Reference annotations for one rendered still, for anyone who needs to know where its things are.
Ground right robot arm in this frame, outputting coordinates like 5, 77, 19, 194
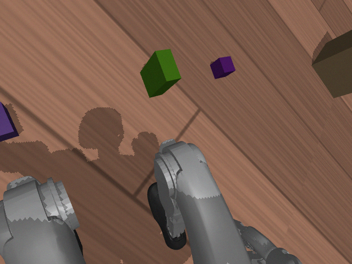
266, 247, 302, 264

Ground left robot foot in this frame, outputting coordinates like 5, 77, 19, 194
74, 229, 83, 255

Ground right robot hand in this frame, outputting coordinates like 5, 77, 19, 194
234, 219, 277, 264

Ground right robot foot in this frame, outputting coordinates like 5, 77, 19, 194
147, 182, 186, 250

